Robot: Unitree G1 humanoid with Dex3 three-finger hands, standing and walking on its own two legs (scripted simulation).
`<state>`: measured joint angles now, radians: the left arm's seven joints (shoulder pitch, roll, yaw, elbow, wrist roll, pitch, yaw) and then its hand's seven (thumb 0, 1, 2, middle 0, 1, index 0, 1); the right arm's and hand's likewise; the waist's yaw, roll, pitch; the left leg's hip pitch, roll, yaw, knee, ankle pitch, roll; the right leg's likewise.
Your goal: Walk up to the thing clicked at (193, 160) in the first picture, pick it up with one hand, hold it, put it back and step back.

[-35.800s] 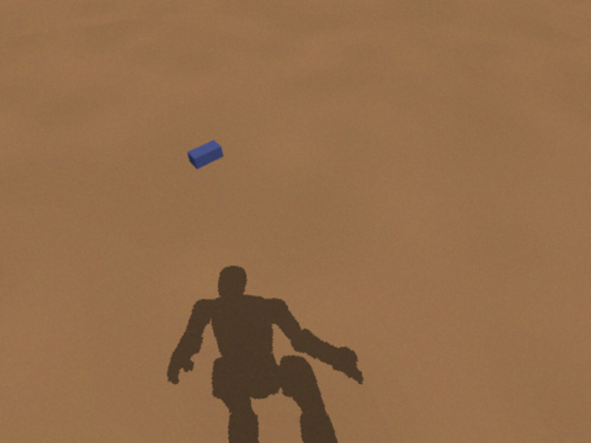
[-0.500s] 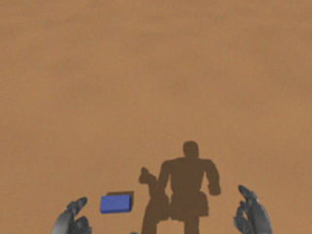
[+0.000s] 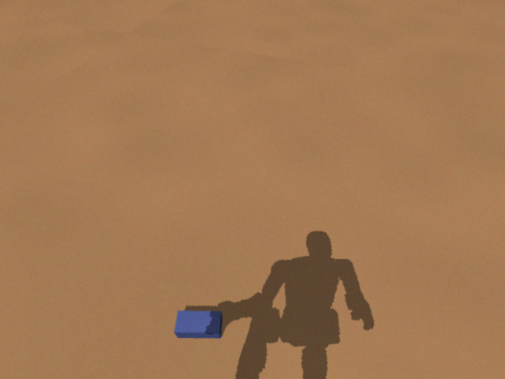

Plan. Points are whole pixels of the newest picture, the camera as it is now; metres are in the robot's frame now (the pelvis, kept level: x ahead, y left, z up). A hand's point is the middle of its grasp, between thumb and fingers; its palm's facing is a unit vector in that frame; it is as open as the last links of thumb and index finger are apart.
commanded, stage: stand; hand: left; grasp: from above
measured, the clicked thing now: (199, 324) +0.42 +0.23 -0.73
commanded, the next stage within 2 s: none
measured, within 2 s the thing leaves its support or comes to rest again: neither
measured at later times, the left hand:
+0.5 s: hand out of the picture +0.03 +0.24 -0.15, palm faces +0.03 -0.94 -0.33, open 7.4 cm
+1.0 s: hand out of the picture +0.06 +0.23 -0.14, palm faces +0.01 -0.95 -0.33, open 7.4 cm
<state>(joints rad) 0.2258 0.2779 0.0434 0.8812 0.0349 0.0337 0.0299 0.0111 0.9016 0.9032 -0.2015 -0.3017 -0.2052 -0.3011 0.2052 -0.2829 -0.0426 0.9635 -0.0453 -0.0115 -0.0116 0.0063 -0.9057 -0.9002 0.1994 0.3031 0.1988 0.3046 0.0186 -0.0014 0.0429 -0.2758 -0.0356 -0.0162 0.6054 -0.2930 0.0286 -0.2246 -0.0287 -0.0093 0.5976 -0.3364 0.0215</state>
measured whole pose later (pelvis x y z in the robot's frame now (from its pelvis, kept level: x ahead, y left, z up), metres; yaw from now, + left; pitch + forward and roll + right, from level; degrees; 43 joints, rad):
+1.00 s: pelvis +0.00 -0.01 +0.02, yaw +0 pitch -4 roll +0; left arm 0.14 0.30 0.02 1.15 0.02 0.00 0.01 0.01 0.90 0.90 -0.20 -0.30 -0.21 -0.30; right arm 0.14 -0.31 -0.02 1.15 -0.02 0.00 -0.01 0.00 -0.91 -0.90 0.20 0.30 0.20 0.30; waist 0.00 0.01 0.06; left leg -0.11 -0.02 -0.02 0.34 -0.15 0.01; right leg -0.07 -0.02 -0.01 0.34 -0.20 0.01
